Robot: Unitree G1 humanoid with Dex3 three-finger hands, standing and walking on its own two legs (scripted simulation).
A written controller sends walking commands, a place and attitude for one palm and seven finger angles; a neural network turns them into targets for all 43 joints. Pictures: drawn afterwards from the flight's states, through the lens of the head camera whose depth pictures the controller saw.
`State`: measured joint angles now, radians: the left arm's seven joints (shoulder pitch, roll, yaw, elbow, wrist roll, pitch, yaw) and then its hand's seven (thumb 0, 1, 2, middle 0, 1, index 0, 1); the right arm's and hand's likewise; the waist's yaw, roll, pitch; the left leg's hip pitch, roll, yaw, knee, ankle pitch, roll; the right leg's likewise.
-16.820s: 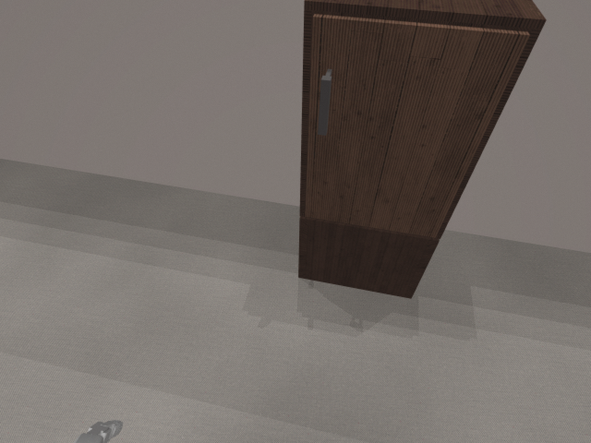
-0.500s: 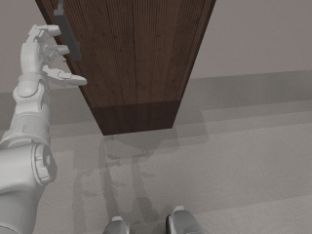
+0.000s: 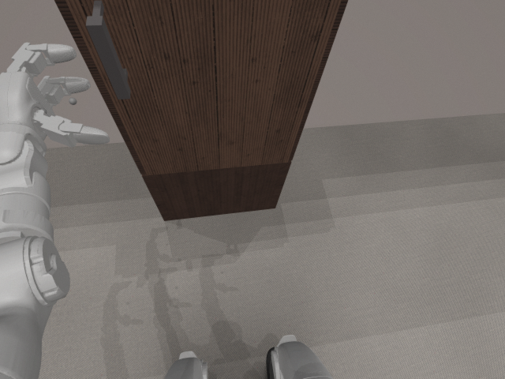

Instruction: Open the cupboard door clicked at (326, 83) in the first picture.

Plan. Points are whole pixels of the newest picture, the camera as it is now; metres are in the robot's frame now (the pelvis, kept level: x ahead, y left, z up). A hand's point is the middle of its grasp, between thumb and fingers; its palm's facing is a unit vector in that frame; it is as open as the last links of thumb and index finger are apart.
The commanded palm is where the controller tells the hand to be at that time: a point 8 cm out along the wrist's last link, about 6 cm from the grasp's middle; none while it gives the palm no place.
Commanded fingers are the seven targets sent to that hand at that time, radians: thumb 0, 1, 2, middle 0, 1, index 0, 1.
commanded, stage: move the hooked fingers beside the handle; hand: left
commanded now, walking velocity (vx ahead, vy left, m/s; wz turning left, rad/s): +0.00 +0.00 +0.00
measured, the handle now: (111, 53) +0.61 +0.18 +0.10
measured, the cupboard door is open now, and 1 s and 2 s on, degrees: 0 0 0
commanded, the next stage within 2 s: slide the fingers in behind the handle in 1.20 s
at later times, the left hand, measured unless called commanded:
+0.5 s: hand (64, 102) +0.51 +0.23 +0.10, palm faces +0.05 -1.00 -0.02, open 14.0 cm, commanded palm +0.49 +0.28 +0.09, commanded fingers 0.00 -0.50 0.30 -0.30 -1.20 -0.30 -1.20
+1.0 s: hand (67, 102) +0.51 +0.23 +0.10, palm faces +0.04 -1.00 -0.01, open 14.0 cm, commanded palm +0.48 +0.28 +0.09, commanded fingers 0.00 -0.50 0.30 -0.30 -1.20 -0.30 -1.20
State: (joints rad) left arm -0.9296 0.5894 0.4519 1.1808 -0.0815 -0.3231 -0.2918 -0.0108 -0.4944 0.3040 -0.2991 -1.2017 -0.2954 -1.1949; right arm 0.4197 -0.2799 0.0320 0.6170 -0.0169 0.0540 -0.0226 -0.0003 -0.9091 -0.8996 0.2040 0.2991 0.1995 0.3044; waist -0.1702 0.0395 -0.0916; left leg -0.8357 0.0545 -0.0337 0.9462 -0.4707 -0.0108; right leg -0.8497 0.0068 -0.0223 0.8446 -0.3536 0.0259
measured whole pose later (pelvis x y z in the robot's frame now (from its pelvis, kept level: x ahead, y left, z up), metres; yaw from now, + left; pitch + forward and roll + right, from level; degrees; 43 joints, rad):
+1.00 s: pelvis +0.00 +0.00 +0.00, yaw +0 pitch +21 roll -3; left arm -0.90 0.62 0.48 1.16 -0.09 -0.28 -0.33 -0.01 -0.49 0.30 -0.30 -1.20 -0.30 -1.20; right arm 0.42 -0.28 0.04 0.60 -0.02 0.07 -0.02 0.00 -0.91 -0.90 0.20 0.30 0.20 0.30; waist -0.18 0.04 -0.10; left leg -0.84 0.06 -0.04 0.95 -0.48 -0.01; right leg -0.85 0.01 -0.02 0.84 -0.35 0.03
